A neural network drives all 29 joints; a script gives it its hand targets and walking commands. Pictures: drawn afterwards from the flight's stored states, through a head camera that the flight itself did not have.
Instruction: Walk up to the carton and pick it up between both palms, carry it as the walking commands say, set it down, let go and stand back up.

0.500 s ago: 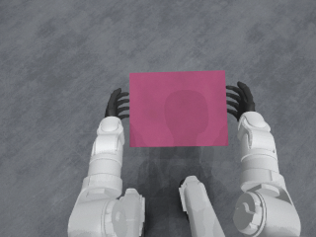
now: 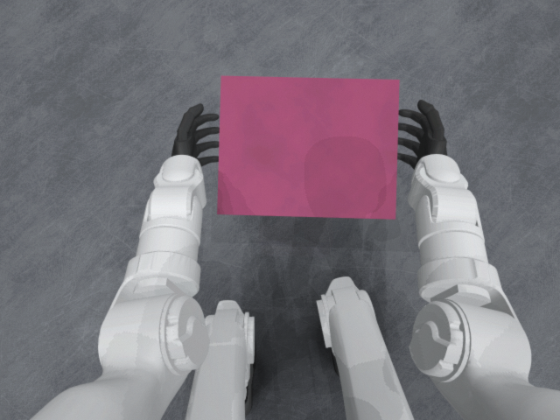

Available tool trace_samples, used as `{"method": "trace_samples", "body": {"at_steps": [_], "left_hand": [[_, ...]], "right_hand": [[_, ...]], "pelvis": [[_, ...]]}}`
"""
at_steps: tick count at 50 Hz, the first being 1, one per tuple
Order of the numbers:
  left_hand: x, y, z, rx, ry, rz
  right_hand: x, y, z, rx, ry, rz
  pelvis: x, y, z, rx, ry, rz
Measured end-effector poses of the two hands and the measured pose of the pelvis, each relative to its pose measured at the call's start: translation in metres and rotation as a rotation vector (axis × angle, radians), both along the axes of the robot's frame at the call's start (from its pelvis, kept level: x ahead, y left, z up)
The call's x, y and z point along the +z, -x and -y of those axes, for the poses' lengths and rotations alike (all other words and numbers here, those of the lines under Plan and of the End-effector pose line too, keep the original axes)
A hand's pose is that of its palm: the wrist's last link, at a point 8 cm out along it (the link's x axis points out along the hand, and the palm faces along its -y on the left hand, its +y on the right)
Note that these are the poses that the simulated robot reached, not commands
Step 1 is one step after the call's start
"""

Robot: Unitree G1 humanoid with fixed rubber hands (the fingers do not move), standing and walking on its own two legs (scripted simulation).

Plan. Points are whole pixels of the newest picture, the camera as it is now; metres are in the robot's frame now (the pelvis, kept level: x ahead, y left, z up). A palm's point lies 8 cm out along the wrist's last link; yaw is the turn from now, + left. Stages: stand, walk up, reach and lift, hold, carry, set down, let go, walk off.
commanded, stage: set down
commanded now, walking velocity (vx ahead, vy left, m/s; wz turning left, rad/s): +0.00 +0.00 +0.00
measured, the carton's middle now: (303, 158) +0.50 -0.08 -0.18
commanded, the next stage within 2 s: none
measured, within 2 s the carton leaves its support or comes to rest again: neither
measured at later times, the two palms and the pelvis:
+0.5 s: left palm (202, 175) +0.51 +0.09 -0.19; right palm (401, 163) +0.46 -0.23 -0.16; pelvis +0.00 +0.02 -0.06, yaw +1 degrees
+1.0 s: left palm (216, 177) +0.53 +0.09 -0.27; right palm (388, 172) +0.48 -0.25 -0.26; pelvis -0.01 +0.00 -0.12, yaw +3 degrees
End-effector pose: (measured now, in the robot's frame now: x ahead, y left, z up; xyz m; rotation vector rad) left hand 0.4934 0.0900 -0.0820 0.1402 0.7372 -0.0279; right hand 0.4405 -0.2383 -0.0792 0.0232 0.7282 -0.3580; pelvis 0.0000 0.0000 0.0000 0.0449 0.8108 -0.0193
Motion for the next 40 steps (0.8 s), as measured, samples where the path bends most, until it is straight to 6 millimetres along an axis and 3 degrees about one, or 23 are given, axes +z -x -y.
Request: {"method": "trace_samples", "body": {"at_steps": [8,19,31,40], "left_hand": [[-0.041,-0.006,-0.003,-0.013,0.009,-0.011],[-0.092,-0.007,-0.009,0.044,0.025,-0.012],[-0.117,-0.028,0.006,0.009,0.010,0.008],[-0.157,-0.032,0.012,-0.004,-0.005,-0.019]], "right_hand": [[-0.034,-0.007,-0.004,-0.005,0.025,-0.008],[-0.066,-0.022,-0.009,0.035,0.023,0.005],[-0.104,-0.026,0.006,0.018,0.003,0.018],[-0.149,-0.030,0.014,0.034,-0.002,-0.017]], "pelvis": [[-0.025,0.007,-0.011,0.005,0.008,-0.022],[-0.052,0.005,-0.018,0.027,0.014,-0.067],[-0.074,0.006,-0.018,0.037,0.011,-0.074],[-0.093,0.009,-0.010,0.030,-0.007,-0.075]]}}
